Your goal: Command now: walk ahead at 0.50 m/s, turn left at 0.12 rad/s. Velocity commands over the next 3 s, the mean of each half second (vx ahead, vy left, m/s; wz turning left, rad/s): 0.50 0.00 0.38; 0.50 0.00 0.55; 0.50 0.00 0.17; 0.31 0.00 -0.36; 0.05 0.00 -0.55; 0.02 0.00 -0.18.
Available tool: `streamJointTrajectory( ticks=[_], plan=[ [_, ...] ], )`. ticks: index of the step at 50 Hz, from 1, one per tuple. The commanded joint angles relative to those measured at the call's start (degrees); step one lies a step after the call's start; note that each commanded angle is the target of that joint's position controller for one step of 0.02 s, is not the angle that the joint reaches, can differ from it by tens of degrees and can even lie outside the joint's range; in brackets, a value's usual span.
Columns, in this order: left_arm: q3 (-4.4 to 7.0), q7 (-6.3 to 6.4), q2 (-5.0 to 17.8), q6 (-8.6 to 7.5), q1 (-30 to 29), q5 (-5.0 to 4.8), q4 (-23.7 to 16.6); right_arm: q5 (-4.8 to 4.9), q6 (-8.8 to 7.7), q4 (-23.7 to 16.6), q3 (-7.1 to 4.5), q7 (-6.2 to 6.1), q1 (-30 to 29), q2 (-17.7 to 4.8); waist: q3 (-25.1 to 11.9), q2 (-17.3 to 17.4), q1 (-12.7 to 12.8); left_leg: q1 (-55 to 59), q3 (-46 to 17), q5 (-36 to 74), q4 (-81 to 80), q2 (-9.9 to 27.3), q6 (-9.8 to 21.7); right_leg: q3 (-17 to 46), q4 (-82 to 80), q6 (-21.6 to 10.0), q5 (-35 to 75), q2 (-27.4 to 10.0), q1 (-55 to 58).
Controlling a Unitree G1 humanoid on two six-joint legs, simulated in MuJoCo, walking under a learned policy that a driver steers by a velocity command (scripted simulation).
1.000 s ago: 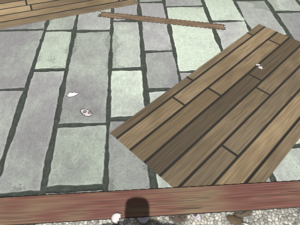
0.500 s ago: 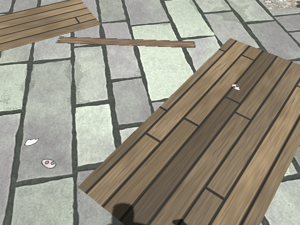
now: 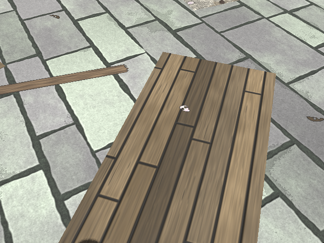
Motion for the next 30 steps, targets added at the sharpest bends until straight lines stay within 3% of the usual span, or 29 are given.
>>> streamJointTrajectory(
  ticks=[1,2,3,4,5,6,7,8,9,10,11,12,13,14,15,16,17,18,20,21,22,24,25,26,27,28,29,30],
  plan=[
    [2.37,1.01,6.23,-1.12,0.16,-0.11,-4.61,-0.12,-0.84,-4.02,-1.28,-0.23,-3.81,-7.49,3.52,6.70,4.99,-7.16,-10.58,22.50,1.44,14.36,11.87,-2.86,2.15,-0.78,-6.91,1.37,8.43],
    [2.72,1.43,6.60,-1.35,1.68,-0.35,-4.90,0.08,-0.74,-4.79,-1.70,-0.18,-5.86,-9.16,3.76,6.50,6.59,-11.11,-9.67,26.09,4.47,13.57,10.93,-4.82,0.12,-1.09,-9.31,2.79,15.72],
    [3.46,1.82,7.36,-1.70,6.95,-0.68,-4.02,0.63,-0.64,-6.02,-2.25,0.16,-9.15,-11.38,2.07,5.76,10.20,-16.87,-8.13,29.58,11.16,11.27,10.09,-8.03,-2.32,-1.58,-9.23,5.11,27.37],
    [4.63,2.33,9.43,-2.52,18.49,-1.48,-0.60,0.44,-0.96,-7.15,-3.08,0.97,-11.61,-13.40,-0.23,2.11,15.21,-26.24,-6.24,31.77,24.82,7.60,8.46,-8.90,-5.36,-2.79,-8.44,6.42,43.29],
    [5.02,3.55,12.71,-3.29,25.35,-2.22,0.57,0.06,-1.35,-6.72,-1.97,2.05,-6.18,-6.59,-8.88,-7.93,15.39,-34.01,-3.98,10.39,44.63,1.83,3.94,4.95,-12.47,-12.47,5.07,-4.55,57.54],
    [3.46,2.95,11.19,-3.19,32.05,-1.55,1.00,0.53,-1.89,-5.98,-0.57,2.89,0.93,-1.21,-16.63,-11.76,13.07,-41.16,-6.83,-20.48,61.87,-3.14,2.01,24.49,-17.41,-25.14,23.95,-17.62,63.40],
    [3.92,2.50,10.19,-4.02,32.29,-0.36,2.76,2.35,-1.96,-10.98,-1.36,2.63,-10.09,-3.08,-2.69,-7.88,16.34,-53.52,-12.57,-16.53,65.33,-2.62,2.39,33.17,-25.24,-24.51,3.18,-20.93,51.27],
    [3.37,2.15,8.34,-3.96,26.59,-2.13,4.25,2.08,-1.03,-12.01,-2.05,1.04,-15.50,-4.38,5.16,-4.49,13.09,-56.86,-12.36,-9.24,66.44,2.36,3.29,29.24,-25.78,-21.19,-10.97,-20.86,40.43],
    [1.45,2.12,2.83,-3.51,20.91,-2.80,3.03,0.70,-0.05,-10.97,-2.46,-0.05,-14.37,-5.82,3.80,0.39,9.85,-52.36,-11.76,-3.57,64.11,4.72,3.17,23.86,-25.14,-19.17,-13.20,-19.42,32.85],
    [0.01,2.45,-1.25,-3.29,16.63,-2.17,1.77,-0.65,0.86,-9.92,-1.85,-0.13,-12.93,-4.06,3.86,0.15,7.46,-46.70,-12.00,1.15,59.67,6.71,3.04,17.77,-26.10,-17.45,-9.33,-17.68,26.03],
    [-0.92,3.58,-3.31,-2.78,11.25,-1.06,0.89,-2.86,1.78,-9.52,0.16,0.56,-11.12,0.73,6.38,0.18,4.39,-41.60,-13.29,8.69,49.98,9.50,3.84,12.50,-26.39,-13.55,-13.57,-14.08,18.70],
    [-0.50,4.37,-1.85,-2.71,10.05,-1.17,0.70,-3.00,2.32,-9.09,0.20,1.49,-11.07,1.66,5.52,-1.44,4.26,-37.64,-9.48,11.44,49.11,7.79,3.52,8.25,-27.01,-13.08,-12.74,-11.79,15.40],
    [-1.46,6.01,-3.80,-3.83,7.97,-0.10,0.11,-3.05,2.09,-9.09,0.11,2.30,-11.96,0.11,4.33,0.69,4.31,-37.64,-10.93,25.03,39.15,8.94,3.32,4.05,-24.59,-9.96,-13.78,-9.32,16.37],
    [-1.13,7.19,-1.34,-4.63,10.58,-0.39,0.52,-1.39,1.54,-8.52,-0.85,2.80,-13.28,-1.52,2.23,0.04,6.20,-32.50,-7.03,37.28,30.49,7.90,2.44,-2.88,-21.73,-8.61,-15.77,-5.44,14.60],
    [-0.82,7.29,1.00,-4.90,13.70,0.73,2.32,-0.29,1.44,-8.76,-0.91,3.15,-15.47,-2.43,2.20,-0.59,7.35,-27.54,-5.17,46.05,25.17,7.55,1.87,-5.85,-19.28,-7.45,-18.39,-4.00,12.11],
    [-0.61,6.95,2.55,-4.73,18.22,1.01,4.33,0.35,1.64,-9.20,-1.12,3.43,-18.40,-3.17,4.15,-0.32,8.88,-25.03,-2.63,47.28,21.80,6.45,1.22,-6.19,-19.15,-7.81,-20.59,-4.52,10.92],
    [2.95,7.74,10.02,-4.34,18.17,-9.03,6.58,9.54,3.29,-13.36,-2.85,1.43,-24.73,-4.74,8.25,-1.29,7.60,-22.05,-7.25,44.69,21.18,2.44,0.61,-3.10,-19.52,-7.14,-12.72,-7.28,4.90],
    [3.01,8.04,10.57,-3.97,18.20,-9.69,6.76,10.03,4.21,-14.25,-2.69,0.86,-25.68,-5.47,8.32,-0.93,7.33,-24.36,-8.09,42.49,19.56,3.02,0.64,-3.68,-16.33,-6.80,-11.64,-8.62,8.92],
    [3.43,7.64,7.86,-3.27,21.20,-8.18,7.82,7.48,5.77,-15.79,-2.80,1.17,-30.32,-4.92,8.34,0.50,10.28,-29.61,-7.11,43.99,14.63,4.14,1.36,-5.35,-9.54,-5.40,-13.87,-10.03,17.42],
    [3.46,7.24,6.35,-2.76,23.27,-8.01,8.14,6.81,6.14,-16.40,-2.52,1.74,-32.70,-3.68,8.34,1.58,12.10,-31.29,-5.80,43.98,11.67,4.39,1.28,-5.41,-6.42,-4.95,-15.19,-10.59,21.13],
    [3.60,7.18,5.50,-2.26,24.79,-7.60,8.63,6.57,6.36,-16.39,-2.25,2.49,-33.57,-2.39,8.55,1.79,13.22,-33.09,-6.18,42.84,10.57,5.33,1.54,-3.89,-3.38,-4.72,-15.03,-11.75,24.47],
    [4.20,6.93,6.20,-0.82,23.69,-6.79,7.72,7.31,6.27,-15.35,-2.80,3.26,-31.27,-2.87,8.92,1.92,12.36,-32.13,-4.64,34.35,6.96,6.27,2.52,-2.54,2.40,-4.24,-6.60,-13.94,27.74],
    [4.76,6.61,7.65,-0.33,22.99,-6.55,7.70,6.80,6.03,-13.56,-3.94,3.01,-25.72,-4.72,6.11,2.40,9.39,-22.83,-1.17,30.33,5.60,3.96,3.70,-5.09,10.17,-3.58,2.16,-12.62,25.91],
    [5.28,6.21,8.89,-0.50,21.79,-6.55,8.27,6.32,5.99,-9.87,-5.68,2.14,-14.38,-7.19,0.43,2.85,3.34,-5.47,0.31,35.36,3.08,2.56,6.39,-7.42,23.77,-2.50,6.86,-10.58,19.76],
    [5.48,5.78,7.88,-1.75,22.71,-6.14,7.67,5.41,5.89,-7.16,-7.65,1.26,-6.68,-12.63,-4.06,12.83,0.12,13.37,-3.10,51.42,7.16,4.69,10.62,-12.54,50.66,0.98,-16.17,-2.76,4.58],
    [3.67,4.40,4.52,-3.43,29.69,-5.29,5.08,5.59,4.91,-9.16,-7.27,0.93,-6.93,-15.71,-12.82,17.16,4.02,33.89,-18.65,59.61,24.29,14.54,18.36,-4.02,63.96,1.70,-44.05,-0.66,-18.51],
    [3.80,3.77,8.67,-4.99,24.09,-6.41,1.03,6.54,5.67,-10.10,-7.69,0.28,-2.28,-15.81,-23.54,14.40,-0.42,35.19,-30.99,41.21,16.27,20.09,24.20,2.88,63.89,2.09,-42.11,-0.31,-19.42],
    [3.02,3.96,6.79,-5.82,18.11,-9.10,-3.24,5.80,6.30,-8.39,-8.24,-1.02,-0.67,-18.23,-22.12,12.79,0.57,32.74,-44.92,4.43,2.69,23.78,24.99,3.86,62.65,2.41,-35.09,0.72,-28.00]
  ],
)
